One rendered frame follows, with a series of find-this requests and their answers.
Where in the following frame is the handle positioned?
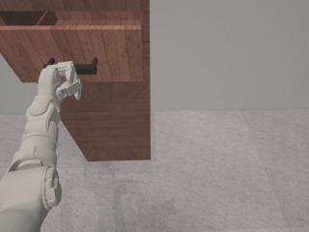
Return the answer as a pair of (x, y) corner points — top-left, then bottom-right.
(42, 57), (98, 75)

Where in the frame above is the robot left forearm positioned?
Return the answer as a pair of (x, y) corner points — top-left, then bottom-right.
(0, 94), (61, 187)

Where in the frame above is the drawer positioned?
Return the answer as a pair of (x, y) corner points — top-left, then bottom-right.
(0, 11), (144, 83)

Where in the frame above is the left robot upper arm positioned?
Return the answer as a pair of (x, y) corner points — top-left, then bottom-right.
(0, 165), (62, 232)

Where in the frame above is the cabinet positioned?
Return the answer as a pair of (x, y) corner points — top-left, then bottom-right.
(0, 0), (151, 161)

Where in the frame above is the robot left hand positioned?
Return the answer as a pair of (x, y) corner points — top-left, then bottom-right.
(38, 61), (82, 104)

